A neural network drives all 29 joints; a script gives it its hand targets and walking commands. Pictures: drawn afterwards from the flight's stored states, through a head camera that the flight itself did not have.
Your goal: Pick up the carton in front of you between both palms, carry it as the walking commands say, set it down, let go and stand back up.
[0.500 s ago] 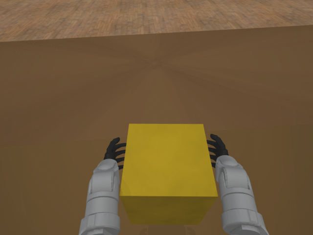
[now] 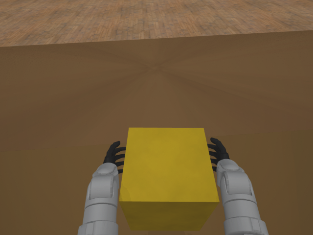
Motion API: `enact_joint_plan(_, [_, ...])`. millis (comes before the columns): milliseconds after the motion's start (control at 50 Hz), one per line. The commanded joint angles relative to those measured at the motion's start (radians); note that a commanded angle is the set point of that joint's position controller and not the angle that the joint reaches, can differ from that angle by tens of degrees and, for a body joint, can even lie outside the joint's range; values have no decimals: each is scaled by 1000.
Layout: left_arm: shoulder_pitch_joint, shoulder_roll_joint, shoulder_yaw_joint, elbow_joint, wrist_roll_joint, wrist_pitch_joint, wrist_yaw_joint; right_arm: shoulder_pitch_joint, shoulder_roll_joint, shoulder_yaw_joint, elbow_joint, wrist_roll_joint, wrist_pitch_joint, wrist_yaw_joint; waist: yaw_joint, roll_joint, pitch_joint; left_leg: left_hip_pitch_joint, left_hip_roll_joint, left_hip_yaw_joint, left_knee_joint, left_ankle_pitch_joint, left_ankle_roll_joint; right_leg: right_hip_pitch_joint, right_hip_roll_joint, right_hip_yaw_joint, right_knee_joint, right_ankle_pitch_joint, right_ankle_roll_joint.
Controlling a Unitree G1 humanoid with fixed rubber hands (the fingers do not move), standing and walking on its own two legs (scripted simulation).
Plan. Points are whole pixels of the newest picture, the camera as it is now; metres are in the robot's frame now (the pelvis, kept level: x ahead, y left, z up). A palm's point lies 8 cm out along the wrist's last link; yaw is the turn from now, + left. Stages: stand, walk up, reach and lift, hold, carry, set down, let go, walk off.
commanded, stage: reach and lift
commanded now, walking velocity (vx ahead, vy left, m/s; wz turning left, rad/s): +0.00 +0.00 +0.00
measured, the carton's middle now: (165, 181) +0.28 +0.00 -0.04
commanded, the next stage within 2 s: hold in 0.10 s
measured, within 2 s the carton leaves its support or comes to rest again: neither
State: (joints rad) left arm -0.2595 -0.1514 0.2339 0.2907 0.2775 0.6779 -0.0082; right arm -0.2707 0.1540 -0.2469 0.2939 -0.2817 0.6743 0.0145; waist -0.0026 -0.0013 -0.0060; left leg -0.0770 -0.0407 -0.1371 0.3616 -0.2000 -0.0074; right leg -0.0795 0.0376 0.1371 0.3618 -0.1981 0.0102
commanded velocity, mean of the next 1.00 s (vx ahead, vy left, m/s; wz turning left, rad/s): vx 0.00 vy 0.00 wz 0.00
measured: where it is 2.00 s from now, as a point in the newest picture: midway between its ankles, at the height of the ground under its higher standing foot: outside the picture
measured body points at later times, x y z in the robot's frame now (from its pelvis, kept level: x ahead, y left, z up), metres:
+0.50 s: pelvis -0.01 +0.00 +0.00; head -0.06 +0.00 +0.45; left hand +0.29 +0.15 +0.04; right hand +0.29 -0.15 +0.05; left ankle +0.00 +0.13 -0.75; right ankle +0.01 -0.13 -0.75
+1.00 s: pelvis -0.01 +0.00 +0.00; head -0.05 +0.00 +0.45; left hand +0.30 +0.15 +0.04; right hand +0.30 -0.15 +0.05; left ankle +0.00 +0.13 -0.75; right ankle +0.01 -0.13 -0.75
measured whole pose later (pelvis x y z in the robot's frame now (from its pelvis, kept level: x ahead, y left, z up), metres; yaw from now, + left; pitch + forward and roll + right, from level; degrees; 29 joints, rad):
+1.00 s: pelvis -0.01 +0.00 +0.00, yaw +0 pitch -7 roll +0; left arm -0.28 -0.16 0.24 0.23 0.28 0.76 -0.02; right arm -0.29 0.16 -0.25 0.24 -0.29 0.75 0.02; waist 0.00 0.00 0.02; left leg -0.03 -0.04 -0.13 0.35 -0.19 -0.01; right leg -0.03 0.04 0.13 0.35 -0.19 0.01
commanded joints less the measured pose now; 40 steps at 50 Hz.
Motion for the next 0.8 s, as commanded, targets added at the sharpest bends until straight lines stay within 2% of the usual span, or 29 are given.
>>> enact_joint_plan(0, [-439,-912,-518,-30,-235,-18,-225,-403,913,520,-5,229,-9,226,0,2,-213,53,-59,65,-41,231,-15,60,61,-67,-39,226,13])
enact_joint_plan(80, [-442,-913,-529,-48,-243,-8,-224,-407,912,531,-23,236,0,226,0,3,-211,58,-59,65,-43,228,-15,63,62,-66,-42,223,13])
enact_joint_plan(180, [-435,-909,-583,-127,-279,30,-218,-399,914,590,-103,272,39,219,2,1,-240,93,-59,60,-54,278,-17,99,63,-60,-53,277,17])
enact_joint_plan(280, [-432,-866,-519,-78,-239,63,-217,-396,873,524,-50,236,70,218,1,2,-122,53,-53,71,-79,141,-14,57,57,-66,-78,134,11])
enact_joint_plan(480, [-533,-893,-513,-50,-238,54,-229,-502,901,519,-25,235,60,230,3,3,-151,44,-50,75,-64,69,-11,44,54,-74,-63,68,7])
enact_joint_plan(620, [-552,-893,-502,-30,-230,51,-231,-518,903,508,-5,227,57,230,2,1,-152,43,-49,77,-63,57,-10,45,52,-76,-62,59,6])
enact_joint_plan(780, [-531,-889,-505,-45,-232,53,-229,-497,903,511,-18,230,59,227,3,2,-163,57,-50,77,-62,104,-11,63,54,-74,-61,106,7])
